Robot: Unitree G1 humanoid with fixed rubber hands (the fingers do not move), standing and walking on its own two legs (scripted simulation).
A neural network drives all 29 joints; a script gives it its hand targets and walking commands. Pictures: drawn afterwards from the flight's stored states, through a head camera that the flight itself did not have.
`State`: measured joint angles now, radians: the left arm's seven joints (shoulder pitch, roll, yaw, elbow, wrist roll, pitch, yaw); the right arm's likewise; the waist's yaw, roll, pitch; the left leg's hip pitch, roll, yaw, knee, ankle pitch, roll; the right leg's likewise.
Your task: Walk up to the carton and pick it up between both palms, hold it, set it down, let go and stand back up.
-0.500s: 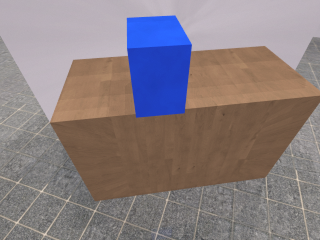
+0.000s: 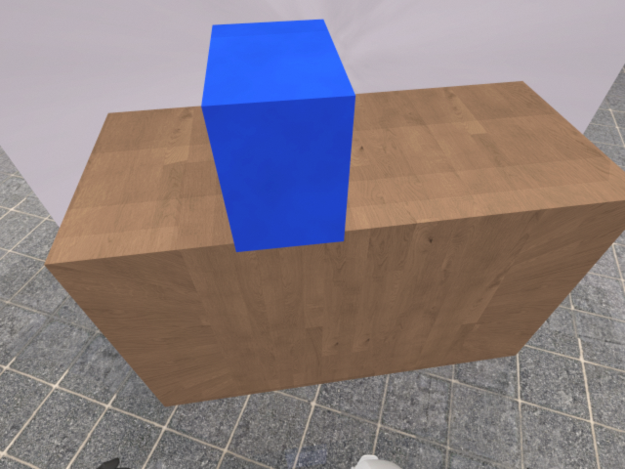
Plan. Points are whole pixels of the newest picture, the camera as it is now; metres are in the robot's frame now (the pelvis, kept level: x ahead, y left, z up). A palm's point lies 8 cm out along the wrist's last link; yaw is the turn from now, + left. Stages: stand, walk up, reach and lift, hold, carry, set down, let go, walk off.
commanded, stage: walk up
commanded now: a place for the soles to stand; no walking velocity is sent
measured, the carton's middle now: (279, 135) +0.63 +0.06 +0.10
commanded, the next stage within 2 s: none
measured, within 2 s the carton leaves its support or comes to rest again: neither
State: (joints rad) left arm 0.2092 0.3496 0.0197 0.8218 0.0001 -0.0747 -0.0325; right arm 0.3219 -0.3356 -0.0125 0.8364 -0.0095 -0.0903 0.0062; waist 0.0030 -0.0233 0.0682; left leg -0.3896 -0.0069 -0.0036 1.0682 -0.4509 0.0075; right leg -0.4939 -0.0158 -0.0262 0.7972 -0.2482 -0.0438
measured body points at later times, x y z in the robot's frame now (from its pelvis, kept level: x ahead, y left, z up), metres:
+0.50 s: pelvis +0.04 +0.03 +0.01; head +0.06 +0.06 +0.46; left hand +0.14 +0.33 -0.12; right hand +0.06 -0.28 -0.09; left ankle +0.09 +0.15 -0.70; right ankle +0.11 -0.08 -0.66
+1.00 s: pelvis +0.15 -0.01 +0.02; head +0.14 -0.04 +0.47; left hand +0.23 +0.31 -0.07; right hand +0.18 -0.31 -0.11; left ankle +0.16 +0.14 -0.65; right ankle +0.15 -0.09 -0.70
